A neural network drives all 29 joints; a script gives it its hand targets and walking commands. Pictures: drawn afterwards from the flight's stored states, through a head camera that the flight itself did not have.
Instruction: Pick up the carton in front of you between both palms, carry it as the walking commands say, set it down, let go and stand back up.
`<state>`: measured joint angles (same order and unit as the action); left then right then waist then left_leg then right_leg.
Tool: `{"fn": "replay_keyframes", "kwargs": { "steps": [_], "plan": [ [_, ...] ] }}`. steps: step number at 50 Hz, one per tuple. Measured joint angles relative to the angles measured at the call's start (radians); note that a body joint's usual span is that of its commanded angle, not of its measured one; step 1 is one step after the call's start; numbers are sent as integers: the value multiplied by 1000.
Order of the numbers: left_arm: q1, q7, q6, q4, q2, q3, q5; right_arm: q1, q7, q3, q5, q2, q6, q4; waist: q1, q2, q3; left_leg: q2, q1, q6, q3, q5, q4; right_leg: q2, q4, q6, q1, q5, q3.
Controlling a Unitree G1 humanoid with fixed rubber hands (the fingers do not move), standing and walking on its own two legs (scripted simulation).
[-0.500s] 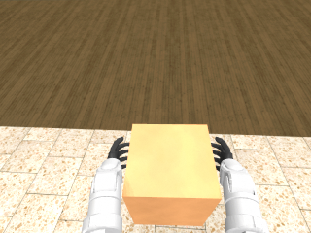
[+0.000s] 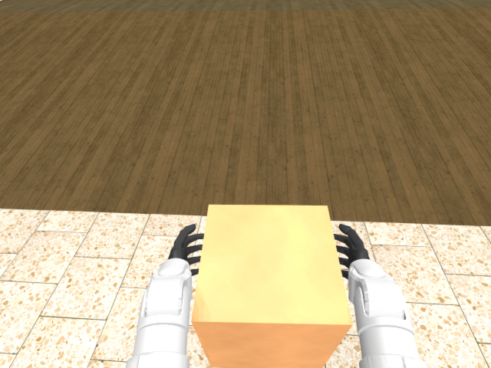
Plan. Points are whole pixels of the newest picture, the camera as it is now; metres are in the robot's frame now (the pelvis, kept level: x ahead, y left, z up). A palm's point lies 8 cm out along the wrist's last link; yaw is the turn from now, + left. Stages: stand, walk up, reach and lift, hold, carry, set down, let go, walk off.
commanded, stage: reach and lift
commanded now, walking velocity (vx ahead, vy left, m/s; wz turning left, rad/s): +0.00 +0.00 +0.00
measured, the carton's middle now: (266, 290) +0.28 +0.00 -0.04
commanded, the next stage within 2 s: hold in 0.04 s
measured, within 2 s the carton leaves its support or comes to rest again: neither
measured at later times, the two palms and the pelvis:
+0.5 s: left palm (176, 270) +0.27 +0.15 +0.05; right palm (363, 272) +0.27 -0.15 +0.05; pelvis -0.02 +0.00 +0.00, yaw +0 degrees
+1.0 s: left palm (178, 266) +0.28 +0.15 +0.05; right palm (362, 269) +0.28 -0.15 +0.05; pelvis -0.01 +0.00 +0.00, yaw +0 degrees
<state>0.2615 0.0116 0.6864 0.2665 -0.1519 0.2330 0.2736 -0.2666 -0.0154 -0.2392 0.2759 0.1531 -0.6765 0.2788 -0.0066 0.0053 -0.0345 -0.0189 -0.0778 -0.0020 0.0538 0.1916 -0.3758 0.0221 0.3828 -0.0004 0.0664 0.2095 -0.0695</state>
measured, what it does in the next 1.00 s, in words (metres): stands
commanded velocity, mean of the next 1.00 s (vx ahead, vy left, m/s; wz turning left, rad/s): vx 0.00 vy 0.00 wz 0.00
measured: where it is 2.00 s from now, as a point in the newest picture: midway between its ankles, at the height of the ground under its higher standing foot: outside the picture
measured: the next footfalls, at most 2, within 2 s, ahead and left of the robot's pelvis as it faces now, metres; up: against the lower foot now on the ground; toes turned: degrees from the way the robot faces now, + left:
left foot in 1.80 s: +0.23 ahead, +0.09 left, +0.00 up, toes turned +9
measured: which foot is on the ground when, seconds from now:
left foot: down 0.00-1.00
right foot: down 0.00-1.00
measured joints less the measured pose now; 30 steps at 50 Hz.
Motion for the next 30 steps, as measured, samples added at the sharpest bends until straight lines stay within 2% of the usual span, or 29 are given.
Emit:
{"fn": "replay_keyframes", "kwargs": {
  "steps": [11, 17, 30],
  "plan": [
    [-36, -6, 60, -88, 8, -41, -24, 37, 8, 41, -25, -8, -63, -92, 7, -2, 7, 1, 35, 0, 2, -15, 28, 0, -32, -1, -38, -18, 1],
    [-12, -2, 80, -59, 3, -22, -14, 15, 4, 21, -15, -4, -85, -67, 7, -2, -7, 0, 37, 1, 0, -13, 11, 0, -14, -1, -38, -15, -1],
    [34, 1, 66, -32, -8, 16, -4, -32, -3, -22, -2, 8, -69, -39, 7, -1, -20, -2, 15, 2, -2, -9, -17, -1, 16, -3, -15, -10, -3]
  ]
}}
